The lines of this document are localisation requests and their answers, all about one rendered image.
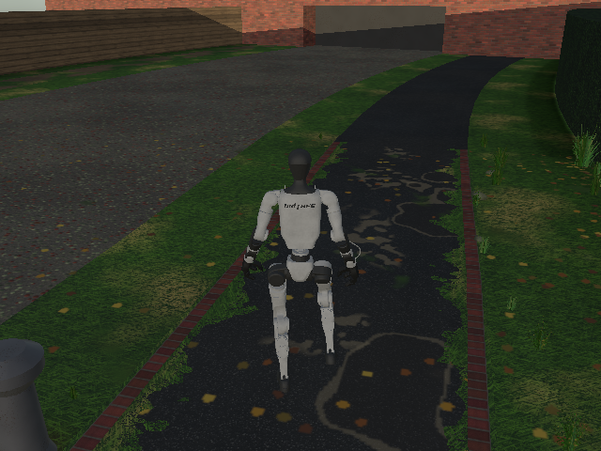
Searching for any robot left hand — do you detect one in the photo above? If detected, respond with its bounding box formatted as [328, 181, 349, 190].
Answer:
[241, 259, 263, 280]

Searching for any right robot upper arm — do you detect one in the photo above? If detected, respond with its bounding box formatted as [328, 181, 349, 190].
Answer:
[319, 190, 346, 242]

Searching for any left robot upper arm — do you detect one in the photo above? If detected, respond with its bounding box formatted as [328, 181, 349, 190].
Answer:
[254, 190, 281, 241]

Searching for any robot left forearm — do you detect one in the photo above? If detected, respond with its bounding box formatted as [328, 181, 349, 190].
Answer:
[244, 227, 263, 263]

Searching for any robot right hand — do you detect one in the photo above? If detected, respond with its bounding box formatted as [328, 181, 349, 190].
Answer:
[337, 263, 359, 287]

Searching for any robot right forearm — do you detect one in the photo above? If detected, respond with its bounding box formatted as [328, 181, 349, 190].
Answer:
[336, 228, 357, 268]

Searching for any robot torso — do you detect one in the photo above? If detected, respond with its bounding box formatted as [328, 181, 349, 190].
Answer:
[278, 186, 322, 282]

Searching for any robot right thigh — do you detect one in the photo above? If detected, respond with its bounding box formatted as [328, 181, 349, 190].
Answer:
[313, 260, 332, 307]

